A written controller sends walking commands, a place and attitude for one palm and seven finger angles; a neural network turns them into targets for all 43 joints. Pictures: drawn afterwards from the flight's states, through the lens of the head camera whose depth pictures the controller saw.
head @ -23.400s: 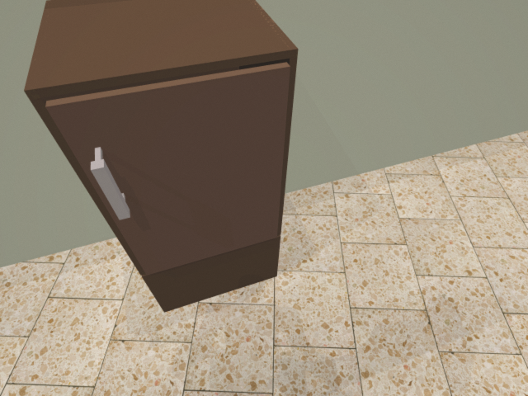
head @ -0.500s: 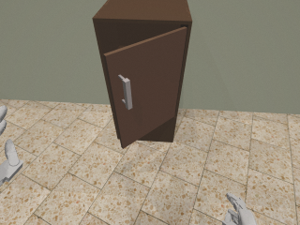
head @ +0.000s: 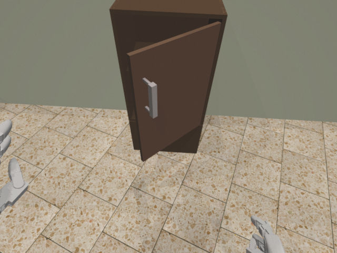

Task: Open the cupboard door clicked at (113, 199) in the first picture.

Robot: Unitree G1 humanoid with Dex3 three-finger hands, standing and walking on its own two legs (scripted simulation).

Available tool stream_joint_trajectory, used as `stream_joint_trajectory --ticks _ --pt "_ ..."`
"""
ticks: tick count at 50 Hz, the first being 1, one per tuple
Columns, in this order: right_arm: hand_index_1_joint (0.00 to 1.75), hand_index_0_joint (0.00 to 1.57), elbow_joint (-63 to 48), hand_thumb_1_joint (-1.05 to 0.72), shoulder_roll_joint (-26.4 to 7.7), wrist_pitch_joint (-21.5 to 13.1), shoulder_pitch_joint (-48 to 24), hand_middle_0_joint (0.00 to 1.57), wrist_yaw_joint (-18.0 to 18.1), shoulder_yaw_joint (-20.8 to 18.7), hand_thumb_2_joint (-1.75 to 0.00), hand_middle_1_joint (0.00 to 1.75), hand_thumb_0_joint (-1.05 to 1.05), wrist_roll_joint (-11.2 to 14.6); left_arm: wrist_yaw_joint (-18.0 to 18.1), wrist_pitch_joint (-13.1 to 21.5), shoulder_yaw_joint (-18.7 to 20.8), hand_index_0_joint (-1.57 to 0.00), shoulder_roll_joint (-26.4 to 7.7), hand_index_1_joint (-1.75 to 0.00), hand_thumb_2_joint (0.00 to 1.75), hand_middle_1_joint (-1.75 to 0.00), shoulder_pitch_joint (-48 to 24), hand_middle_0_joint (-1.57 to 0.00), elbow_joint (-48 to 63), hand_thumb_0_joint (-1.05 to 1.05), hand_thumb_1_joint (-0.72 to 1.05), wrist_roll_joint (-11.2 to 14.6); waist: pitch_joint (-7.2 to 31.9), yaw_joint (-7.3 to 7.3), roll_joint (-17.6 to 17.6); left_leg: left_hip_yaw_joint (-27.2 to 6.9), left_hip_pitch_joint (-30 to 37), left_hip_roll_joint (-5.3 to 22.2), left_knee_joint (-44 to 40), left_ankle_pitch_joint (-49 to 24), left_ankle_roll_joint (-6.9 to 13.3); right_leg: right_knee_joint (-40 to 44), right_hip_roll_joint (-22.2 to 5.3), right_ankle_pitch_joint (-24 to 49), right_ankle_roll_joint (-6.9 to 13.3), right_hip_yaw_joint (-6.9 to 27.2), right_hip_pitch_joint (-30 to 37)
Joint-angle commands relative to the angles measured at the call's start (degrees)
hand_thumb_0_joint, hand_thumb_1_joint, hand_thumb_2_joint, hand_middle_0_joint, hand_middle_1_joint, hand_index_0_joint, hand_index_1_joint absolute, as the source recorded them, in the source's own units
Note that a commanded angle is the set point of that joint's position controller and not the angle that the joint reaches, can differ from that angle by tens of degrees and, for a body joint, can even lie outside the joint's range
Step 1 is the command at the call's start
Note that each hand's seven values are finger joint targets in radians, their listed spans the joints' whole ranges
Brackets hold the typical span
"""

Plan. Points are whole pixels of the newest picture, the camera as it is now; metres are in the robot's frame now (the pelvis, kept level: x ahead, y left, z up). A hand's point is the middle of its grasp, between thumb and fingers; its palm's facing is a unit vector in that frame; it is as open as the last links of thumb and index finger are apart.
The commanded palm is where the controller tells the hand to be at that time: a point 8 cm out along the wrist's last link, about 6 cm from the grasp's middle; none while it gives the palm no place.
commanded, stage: stop stepping back and stand still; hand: left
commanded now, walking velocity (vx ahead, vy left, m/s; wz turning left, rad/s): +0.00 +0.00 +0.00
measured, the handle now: (149, 98) +0.62 +0.11 -0.01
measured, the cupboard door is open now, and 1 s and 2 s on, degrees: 43 43 43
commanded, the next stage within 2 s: let the arm hang, fingers relaxed in 0.10 s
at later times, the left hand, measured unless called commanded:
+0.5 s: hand out of the picture +0.06 +0.16 -0.17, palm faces -0.05 -0.98 -0.19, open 7.4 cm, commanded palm none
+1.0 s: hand out of the picture +0.02 +0.19 -0.16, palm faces +0.04 -0.95 -0.31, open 7.4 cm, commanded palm none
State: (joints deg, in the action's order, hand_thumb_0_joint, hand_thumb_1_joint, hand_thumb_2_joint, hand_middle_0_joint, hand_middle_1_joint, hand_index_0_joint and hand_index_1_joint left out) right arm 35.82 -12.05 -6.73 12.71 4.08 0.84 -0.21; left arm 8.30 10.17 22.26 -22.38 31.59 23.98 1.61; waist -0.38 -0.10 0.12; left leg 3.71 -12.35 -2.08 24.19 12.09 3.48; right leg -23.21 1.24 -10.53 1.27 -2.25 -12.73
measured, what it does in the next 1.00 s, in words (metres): stands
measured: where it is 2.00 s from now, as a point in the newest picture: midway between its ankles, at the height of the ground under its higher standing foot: outside the picture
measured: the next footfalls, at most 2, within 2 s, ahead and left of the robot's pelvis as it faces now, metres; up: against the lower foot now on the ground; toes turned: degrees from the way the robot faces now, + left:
none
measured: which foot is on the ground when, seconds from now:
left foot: down 0.00-1.00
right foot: down 0.00-1.00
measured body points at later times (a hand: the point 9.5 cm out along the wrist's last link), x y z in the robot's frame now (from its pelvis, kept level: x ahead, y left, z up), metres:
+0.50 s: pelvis -0.01 -0.02 -0.01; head +0.02 -0.01 +0.44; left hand +0.06 +0.21 -0.15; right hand +0.07 -0.28 -0.14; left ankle +0.01 +0.07 -0.74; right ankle +0.02 -0.10 -0.74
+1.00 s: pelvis -0.01 -0.03 +0.00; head +0.00 -0.06 +0.45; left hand +0.02 +0.24 -0.13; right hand +0.02 -0.27 -0.17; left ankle +0.01 +0.07 -0.74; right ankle +0.02 -0.10 -0.74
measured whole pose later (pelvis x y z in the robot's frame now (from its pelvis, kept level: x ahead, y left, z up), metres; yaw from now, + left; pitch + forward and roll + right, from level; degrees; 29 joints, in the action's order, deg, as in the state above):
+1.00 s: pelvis -0.01 -0.03 +0.00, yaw +2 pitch -2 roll +0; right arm 65.0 -12.0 0.7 12.8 0.8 0.3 -1.3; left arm 1.2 0.2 0.8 -13.7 10.8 -65.2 -0.3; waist -2.5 0.7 2.8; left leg 1.2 -9.3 -0.9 21.3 9.8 1.0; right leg -20.7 2.5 -9.4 4.2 -4.7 -9.3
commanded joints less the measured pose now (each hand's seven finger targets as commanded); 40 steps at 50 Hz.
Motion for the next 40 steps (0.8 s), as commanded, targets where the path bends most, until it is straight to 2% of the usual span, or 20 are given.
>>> stream_joint_trajectory --ticks 1,3,5,9,10,11,12,14,15,16,17,18,19,21,24,27,28,29,34,40 --pt "0.30 0.20 -9.17 -0.90 -7.46 -3.30 -5.53 0.20 0.87 -2.65 -0.90 0.30 0.00 -0.09 1.46 4.33 6.83 -0.20 -10.48 -0.30 0.90 -0.30 -4.92 -0.20 14.99 0.00 0.90 -0.42 4.78 -0.27 5.09 -9.09 -5.24 8.15 -8.46 -0.59 -2.63 -0.16 -2.63 4.17 -1.15 4.26 7.55" --pt "0.30 0.20 -9.34 -0.90 -7.40 -3.36 -5.50 0.20 0.89 -2.68 -0.90 0.30 0.00 -0.11 1.62 4.53 6.72 -0.20 -10.33 -0.30 0.90 -0.30 -5.29 -0.20 15.77 0.00 0.90 -0.56 5.21 -0.29 6.39 -8.86 -4.91 8.09 -8.39 -1.07 -2.78 -0.62 -2.56 4.61 -1.14 4.06 7.81" --pt "0.30 0.20 -9.35 -0.90 -7.34 -3.38 -5.54 0.20 0.96 -2.75 -0.90 0.30 0.00 -0.24 1.82 4.42 7.77 -0.20 -11.20 -0.30 0.90 -0.30 -4.22 -0.20 14.99 0.00 0.90 -0.43 5.39 -0.39 4.82 -8.46 -4.10 7.69 -7.36 -3.44 -3.08 0.10 -2.96 5.97 -0.96 4.32 7.55" --pt "0.30 0.20 -9.42 -0.90 -7.26 -2.91 -5.41 0.20 0.73 -2.72 -0.90 0.30 0.00 0.03 1.67 4.25 6.95 -0.20 -9.60 -0.30 0.90 -0.30 -2.50 -0.20 12.96 0.00 0.90 -0.02 5.91 -0.15 4.28 -7.88 -3.09 7.08 -5.47 -8.21 -3.71 0.75 -3.37 9.13 -0.63 4.91 7.62" --pt "0.30 0.20 5.32 -0.90 -12.22 -6.64 -8.85 0.20 -4.20 -4.93 -0.90 0.30 0.00 1.66 -5.58 -2.09 -19.26 -0.20 1.69 -0.30 0.90 -0.30 -5.70 -0.20 -32.09 0.00 0.90 -2.54 0.18 3.03 1.62 -8.41 -2.15 7.80 4.65 -20.07 -2.88 -4.54 -6.44 12.52 0.07 1.72 -4.49" --pt "0.30 0.20 6.65 -0.90 -14.92 -1.64 -2.80 0.20 -4.53 -5.66 -0.90 0.30 0.00 0.71 -7.29 -7.95 -15.43 -0.20 -0.36 -0.30 0.90 -0.30 -7.35 -0.20 -34.27 0.00 0.90 -3.20 3.25 2.01 2.37 -8.87 -0.35 8.69 2.79 -25.62 -3.37 -3.64 -7.19 9.49 0.67 4.88 -4.28" --pt "0.30 0.20 4.90 -0.90 -14.38 -0.01 -2.41 0.20 -4.12 -5.56 -0.90 0.30 0.00 0.92 -7.67 -9.66 -15.26 -0.20 -0.18 -0.30 0.90 -0.30 -7.20 -0.20 -33.14 0.00 0.90 -3.16 4.05 1.83 3.03 -9.17 0.35 9.46 2.88 -26.12 -2.70 -5.33 -5.78 5.57 0.58 3.67 -4.60" --pt "0.30 0.20 5.65 -0.90 -14.00 1.52 -3.40 0.20 -4.00 -4.72 -0.90 0.30 0.00 -0.04 -7.79 -9.59 -15.59 -0.20 0.08 -0.30 0.90 -0.30 -11.01 -0.20 -37.55 0.00 0.90 -3.49 4.37 1.28 1.88 -13.78 -5.36 11.79 -0.42 -20.04 1.09 -11.12 -3.91 -3.06 0.67 2.86 -3.35" --pt "0.30 0.20 5.77 -0.90 -13.66 2.02 -4.12 0.20 -3.99 -4.30 -0.90 0.30 0.00 -0.46 -7.72 -9.33 -16.05 -0.20 -0.68 -0.30 0.90 -0.30 -12.04 -0.20 -40.52 0.00 0.90 -3.71 5.22 0.64 -2.91 -15.04 -5.55 11.91 -1.05 -19.70 2.05 -11.02 -3.69 -4.03 0.97 3.92 -1.20" --pt "0.30 0.20 6.43 -0.90 -13.90 2.32 -5.12 0.20 -4.00 -3.94 -0.90 0.30 0.00 -0.78 -7.83 -9.29 -16.42 -0.20 -0.94 -0.30 0.90 -0.30 -12.25 -0.20 -43.95 0.00 0.90 -3.77 5.44 -0.02 -5.45 -14.96 -6.69 11.68 -1.05 -16.54 2.29 -9.44 -4.31 -2.75 1.03 4.32 0.73" --pt "0.30 0.20 7.08 -0.90 -14.02 2.73 -5.97 0.20 -4.04 -3.85 -0.90 0.30 0.00 -0.96 -7.97 -9.20 -16.59 -0.20 -1.82 -0.30 0.90 -0.30 -13.23 -0.20 -47.42 0.00 0.90 -3.99 5.47 -0.56 -8.42 -13.71 -7.07 10.34 -0.46 -13.28 1.72 -6.59 -5.47 0.43 1.29 5.33 2.34" --pt "0.30 0.20 7.96 -0.90 -13.87 3.16 -6.07 0.20 -4.07 -3.78 -0.90 0.30 0.00 -0.93 -8.04 -9.08 -16.85 -0.20 -2.85 -0.30 0.90 -0.30 -14.81 -0.20 -50.88 0.00 0.90 -4.08 5.73 -0.46 -11.12 -12.33 -5.98 8.31 0.67 -10.63 0.88 -4.12 -7.04 3.28 1.99 7.33 2.67" --pt "0.30 0.20 9.10 -0.90 -13.61 3.68 -5.84 0.20 -4.11 -3.58 -0.90 0.30 0.00 -0.86 -8.09 -9.14 -17.40 -0.20 -3.25 -0.30 0.90 -0.30 -16.75 -0.20 -54.20 0.00 0.90 -3.93 4.97 0.19 -11.76 -10.74 -4.06 6.51 1.44 -7.35 0.12 -2.13 -8.66 3.19 2.78 8.79 0.63" --pt "0.30 0.20 11.48 -0.90 -11.55 4.87 -5.17 0.20 -4.21 -2.84 -0.90 0.30 0.00 -1.10 -7.86 -9.36 -18.86 -0.20 -2.47 -0.30 0.90 -0.30 -19.42 -0.20 -60.09 0.00 0.90 -3.36 2.96 1.05 -5.75 -9.32 -1.55 4.73 1.27 -3.66 -0.58 1.05 -10.04 -0.79 4.04 10.65 -2.43" --pt "0.30 0.20 14.87 -0.90 -9.95 5.66 -4.92 0.20 -3.96 -1.88 -0.90 0.30 0.00 -1.25 -7.55 -9.32 -20.05 -0.20 -1.51 -0.30 0.90 -0.30 -19.65 -0.20 -67.67 0.00 0.90 -2.75 2.23 0.69 4.20 -9.75 -0.56 5.60 -2.47 -3.52 -0.87 2.27 -8.37 -2.88 3.25 9.73 -0.50" --pt "0.30 0.20 18.13 -0.90 -8.94 6.05 -3.80 0.20 -3.49 -1.42 -0.90 0.30 0.00 -0.99 -7.33 -9.19 -20.52 -0.20 -0.29 -0.30 0.90 -0.30 -18.18 -0.20 -74.31 0.00 0.90 -2.36 2.72 0.22 7.06 -9.99 -1.40 6.06 -4.44 -0.97 -1.23 3.83 -8.09 -3.65 2.89 8.90 3.27" --pt "0.30 0.20 18.94 -0.90 -8.72 6.19 -3.34 0.20 -3.28 -1.61 -0.90 0.30 0.00 -1.16 -7.28 -9.13 -20.05 -0.20 0.48 -0.30 0.90 -0.30 -17.57 -0.20 -76.06 0.00 0.90 -2.34 2.89 0.10 9.32 -9.94 -1.37 6.19 -4.71 0.23 -1.21 4.71 -8.12 -4.04 3.08 8.80 3.84" --pt "0.30 0.20 19.92 -0.90 -8.29 6.36 -2.67 0.20 -3.24 -1.62 -0.90 0.30 0.00 -1.09 -7.28 -9.16 -20.18 -0.20 0.21 -0.30 0.90 -0.30 -17.36 -0.20 -77.75 0.00 0.90 -2.26 2.65 0.09 9.59 -9.96 -1.63 6.08 -5.14 1.56 -1.25 5.21 -8.18 -4.84 3.20 8.75 4.15" --pt "0.30 0.20 23.70 -0.90 -8.72 6.75 0.99 0.20 -2.87 -2.04 -0.90 0.30 0.00 -0.84 -7.28 -8.84 -20.34 -0.20 0.22 -0.30 0.90 -0.30 -18.49 -0.20 -83.27 0.00 0.90 -2.05 0.49 0.71 1.39 -9.29 0.17 6.24 -4.69 0.90 -1.32 8.82 -8.79 -7.76 3.38 8.85 2.88" --pt "0.30 0.20 26.20 -0.90 -8.70 6.95 2.67 0.20 -2.66 -2.07 -0.90 0.30 0.00 -0.90 -6.93 -8.87 -20.41 -0.20 0.47 -0.30 0.90 -0.30 -18.77 -0.20 -86.44 0.00 0.90 -2.03 -2.41 0.80 -1.04 -8.63 1.01 6.68 -5.23 -0.11 -1.16 10.24 -8.51 -9.09 3.02 8.44 1.14"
